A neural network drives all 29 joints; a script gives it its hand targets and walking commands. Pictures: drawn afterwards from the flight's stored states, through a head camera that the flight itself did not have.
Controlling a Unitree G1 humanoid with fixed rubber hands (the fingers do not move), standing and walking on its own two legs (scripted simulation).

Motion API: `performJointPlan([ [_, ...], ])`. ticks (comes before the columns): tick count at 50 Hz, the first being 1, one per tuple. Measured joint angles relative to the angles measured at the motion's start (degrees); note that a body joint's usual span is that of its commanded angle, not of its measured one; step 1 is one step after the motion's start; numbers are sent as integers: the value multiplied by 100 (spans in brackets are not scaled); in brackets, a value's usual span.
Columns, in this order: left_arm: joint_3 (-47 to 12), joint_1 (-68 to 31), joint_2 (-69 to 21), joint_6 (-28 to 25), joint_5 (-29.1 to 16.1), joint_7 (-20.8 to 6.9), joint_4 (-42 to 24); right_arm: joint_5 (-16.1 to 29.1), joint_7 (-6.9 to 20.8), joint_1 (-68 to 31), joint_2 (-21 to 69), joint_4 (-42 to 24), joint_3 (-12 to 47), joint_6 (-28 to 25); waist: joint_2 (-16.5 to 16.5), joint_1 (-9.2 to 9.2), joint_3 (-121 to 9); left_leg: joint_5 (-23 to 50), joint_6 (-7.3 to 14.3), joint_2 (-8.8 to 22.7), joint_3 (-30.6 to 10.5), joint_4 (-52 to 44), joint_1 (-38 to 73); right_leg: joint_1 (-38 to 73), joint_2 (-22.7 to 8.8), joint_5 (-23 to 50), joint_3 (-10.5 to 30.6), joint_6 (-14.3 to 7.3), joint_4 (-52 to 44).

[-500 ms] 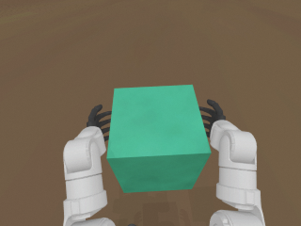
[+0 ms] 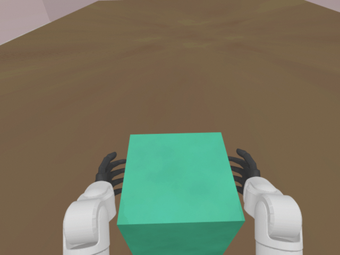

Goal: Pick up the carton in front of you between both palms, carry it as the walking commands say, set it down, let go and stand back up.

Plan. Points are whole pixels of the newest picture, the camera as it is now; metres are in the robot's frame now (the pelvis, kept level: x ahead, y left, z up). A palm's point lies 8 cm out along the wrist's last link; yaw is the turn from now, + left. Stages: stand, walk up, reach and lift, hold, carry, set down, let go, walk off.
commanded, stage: carry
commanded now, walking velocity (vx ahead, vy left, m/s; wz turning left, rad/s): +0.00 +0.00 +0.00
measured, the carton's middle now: (177, 199) +0.27 -0.01 +0.03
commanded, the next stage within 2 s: none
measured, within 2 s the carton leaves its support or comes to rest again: neither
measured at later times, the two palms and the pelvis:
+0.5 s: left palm (107, 143) +0.38 +0.16 +0.12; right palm (223, 137) +0.38 -0.14 +0.12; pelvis +0.14 +0.01 +0.01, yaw +0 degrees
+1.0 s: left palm (105, 147) +0.38 +0.17 +0.11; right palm (222, 141) +0.38 -0.13 +0.11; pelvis +0.14 +0.02 +0.01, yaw +0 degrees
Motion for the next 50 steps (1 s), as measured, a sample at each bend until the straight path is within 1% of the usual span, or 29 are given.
performJointPlan([
  [1,-1,-86,-5,-3,3,0,173,-8,-3,-40,-4,80,-69,39,49,38,35,-103,-11,14,-171,782,-363,-22,7,-260,-39,-122,189],
  [2,8,-136,-9,5,1,1,303,-19,-7,-59,4,150,-116,71,46,67,92,-232,1,-59,-321,1486,-749,13,-11,-436,-51,-184,233],
  [3,26,-139,-11,12,-7,0,379,-35,-11,-59,37,203,-149,89,29,87,156,-308,41,-142,-405,2002,-1108,92,-34,-502,-55,-183,167],
  [4,46,-105,-10,7,-17,-5,408,-55,-13,-42,47,240,-129,92,8,105,218,-305,89,-197,-420,2249,-1405,195,-55,-437,-52,-79,32],
  [5,62,-50,-8,-13,-27,-11,408,-69,-14,-20,41,267,-82,80,-6,126,271,-243,130,-221,-396,2209,-1628,307,-56,-419,-48,-74,-118],
  [6,75,5,-5,-42,-35,-16,386,-80,-14,-4,36,282,-36,57,-17,149,323,-163,157,-233,-360,1966,-1784,417,-50,-408,-40,-95,-268],
  [8,91,76,0,-122,-42,-30,311,-94,-11,14,35,266,33,-22,-31,195,422,18,176,-249,-292,1254,-1961,614,-36,-393,-23,-113,-494],
  [10,89,114,2,-213,-49,-42,231,-106,-4,42,35,202,78,-115,-34,233,472,385,182,-233,-202,555,-2009,769,-17,-444,-14,-92,-573],
  [13,50,159,4,-281,-60,-49,103,-116,6,108,34,44,112,-175,21,241,422,1503,186,-135,-45,-488,-1761,946,55,-712,-28,-16,-393],
  [14,42,174,7,-283,-61,-52,82,-121,9,141,34,18,128,-186,7,235,365,1939,221,-110,-24,-574,-1671,985,63,-841,-20,15,-278],
  [15,42,191,8,-263,-59,-54,85,-128,12,182,33,28,147,-193,-62,220,292,1942,262,-129,-1,-523,-1614,1040,33,-952,1,51,-213],
  [18,38,184,8,-127,-16,-54,119,-124,19,194,30,107,141,-116,-225,163,79,1479,326,-204,59,-472,-1430,1196,-49,-1131,52,131,-177],
  [22,54,52,5,-16,55,-53,251,-99,29,93,32,281,56,-76,-307,86,-48,1247,345,-268,113,-392,-1346,1237,-137,-1351,109,234,-33],
  [27,62,2,2,21,87,-51,352,-83,31,68,33,393,12,-75,-279,44,-31,1038,364,-277,154,-206,-1357,1221,-181,-1526,157,292,130],
  [35,35,84,4,-35,59,-46,192,-66,24,127,31,240,56,-115,-225,64,118,886,390,-264,181,-14,-1410,1176,-205,-1633,186,325,280],
  [45,11,157,7,-22,43,-45,128,-76,24,193,29,160,90,-81,-212,90,121,948,405,-270,189,-61,-1357,1225,-212,-1574,186,323,242],
  [50,15,136,7,-30,67,-55,247,-104,37,179,29,267,76,-84,-212,84,109,1047,411,-275,192,-153,-1335,1240,-204,-1484,185,310,164],
])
